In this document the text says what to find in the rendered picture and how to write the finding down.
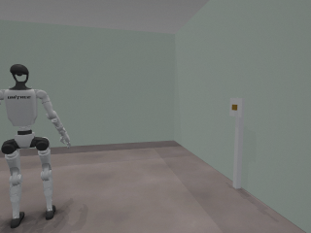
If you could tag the robot right upper arm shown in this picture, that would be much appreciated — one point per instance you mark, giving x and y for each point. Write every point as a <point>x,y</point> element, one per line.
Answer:
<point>46,102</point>

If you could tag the right robot forearm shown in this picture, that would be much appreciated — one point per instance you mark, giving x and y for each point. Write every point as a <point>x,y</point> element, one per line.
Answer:
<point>58,125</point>

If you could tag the right robot shin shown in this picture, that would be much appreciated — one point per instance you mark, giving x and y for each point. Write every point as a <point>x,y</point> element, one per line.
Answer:
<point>48,190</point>

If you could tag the robot right hand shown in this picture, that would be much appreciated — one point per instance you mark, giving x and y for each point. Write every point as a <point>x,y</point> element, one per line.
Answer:
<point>67,140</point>

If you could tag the humanoid robot torso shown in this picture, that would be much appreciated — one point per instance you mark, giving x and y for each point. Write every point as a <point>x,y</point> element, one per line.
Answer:
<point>22,110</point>

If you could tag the panel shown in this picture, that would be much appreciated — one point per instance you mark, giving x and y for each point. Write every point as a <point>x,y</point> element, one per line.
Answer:
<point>238,138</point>

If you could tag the button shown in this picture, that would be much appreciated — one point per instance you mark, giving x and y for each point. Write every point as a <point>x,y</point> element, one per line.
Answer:
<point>234,107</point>

